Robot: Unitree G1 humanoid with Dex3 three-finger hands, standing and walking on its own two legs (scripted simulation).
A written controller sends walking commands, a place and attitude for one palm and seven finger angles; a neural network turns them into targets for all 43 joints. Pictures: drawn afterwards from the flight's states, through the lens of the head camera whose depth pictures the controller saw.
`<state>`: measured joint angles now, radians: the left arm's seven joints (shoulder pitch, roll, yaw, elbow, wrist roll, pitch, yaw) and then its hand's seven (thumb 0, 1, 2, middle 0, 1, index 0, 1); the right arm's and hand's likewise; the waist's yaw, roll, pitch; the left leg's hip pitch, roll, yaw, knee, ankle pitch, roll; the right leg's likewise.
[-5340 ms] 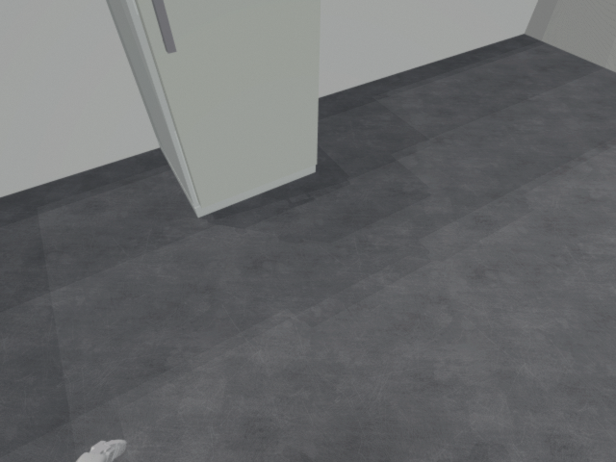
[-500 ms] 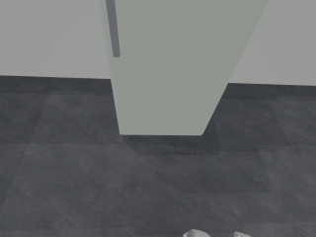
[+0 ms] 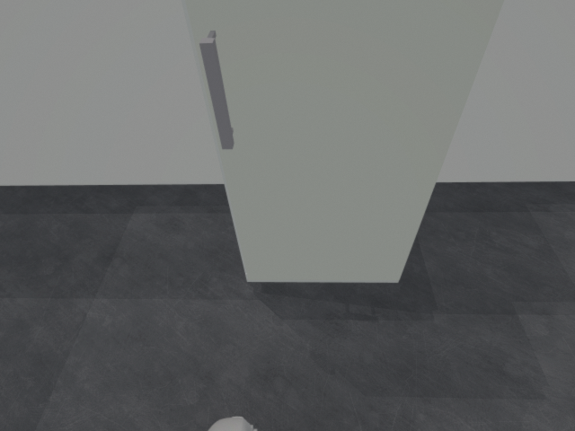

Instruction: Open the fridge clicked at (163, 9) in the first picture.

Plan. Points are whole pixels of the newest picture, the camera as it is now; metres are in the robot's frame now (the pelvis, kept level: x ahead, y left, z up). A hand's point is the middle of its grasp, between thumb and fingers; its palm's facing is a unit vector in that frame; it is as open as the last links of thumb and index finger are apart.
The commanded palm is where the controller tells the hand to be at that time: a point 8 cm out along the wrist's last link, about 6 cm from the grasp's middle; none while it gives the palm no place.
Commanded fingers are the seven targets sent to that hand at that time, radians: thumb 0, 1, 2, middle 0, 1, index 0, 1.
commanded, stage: take the last steps up to it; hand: left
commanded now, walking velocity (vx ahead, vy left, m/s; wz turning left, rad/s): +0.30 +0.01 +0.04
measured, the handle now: (220, 94) +0.73 +0.18 +0.11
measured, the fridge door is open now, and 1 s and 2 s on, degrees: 0 0 0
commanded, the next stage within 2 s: come to a stop and stand still in 0.56 s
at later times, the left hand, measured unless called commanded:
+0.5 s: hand (153, 405) +0.20 +0.25 -0.18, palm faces +0.03 -0.98 -0.19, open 7.4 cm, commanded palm none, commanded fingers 0.00 0.90 0.90 -0.20 -0.30 -0.20 -0.30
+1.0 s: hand (188, 329) +0.34 +0.23 -0.18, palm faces +0.02 -0.97 -0.24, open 7.2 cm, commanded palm none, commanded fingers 0.00 0.90 0.90 -0.20 -0.30 -0.20 -0.30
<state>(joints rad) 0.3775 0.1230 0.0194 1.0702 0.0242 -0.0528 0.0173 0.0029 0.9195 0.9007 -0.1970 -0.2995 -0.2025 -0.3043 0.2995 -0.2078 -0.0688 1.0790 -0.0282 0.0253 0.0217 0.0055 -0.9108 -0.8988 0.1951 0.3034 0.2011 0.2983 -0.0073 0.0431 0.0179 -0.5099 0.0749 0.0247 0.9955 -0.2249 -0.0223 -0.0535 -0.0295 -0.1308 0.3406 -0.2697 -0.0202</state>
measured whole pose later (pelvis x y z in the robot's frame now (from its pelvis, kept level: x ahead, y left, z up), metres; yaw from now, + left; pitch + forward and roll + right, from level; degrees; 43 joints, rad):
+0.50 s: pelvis +0.15 +0.07 +0.00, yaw -1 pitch +0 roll +1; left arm 0.23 0.18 0.06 1.05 0.03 -0.01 0.00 0.00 0.91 0.90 -0.19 -0.30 -0.20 -0.30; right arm 0.28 -0.15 -0.04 1.07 -0.02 -0.07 -0.02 -0.01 -0.94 -0.90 0.20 0.30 0.20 0.30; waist 0.01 -0.03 0.03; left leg -0.11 -0.01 0.18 0.35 -0.23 0.05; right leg -0.52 -0.11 -0.07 0.96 -0.26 0.02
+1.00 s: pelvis +0.25 +0.04 -0.01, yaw -1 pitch +0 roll +0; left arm 0.12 0.16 0.05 1.00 0.03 0.01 0.04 -0.01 0.93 0.90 -0.20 -0.30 -0.20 -0.30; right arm 0.18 -0.18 -0.06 1.04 -0.01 0.04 -0.02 0.00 -0.91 -0.90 0.19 0.30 0.20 0.30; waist 0.01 0.02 0.11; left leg -0.41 0.02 0.03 0.90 -0.47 -0.05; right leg -0.32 -0.05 -0.12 0.51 -0.20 -0.03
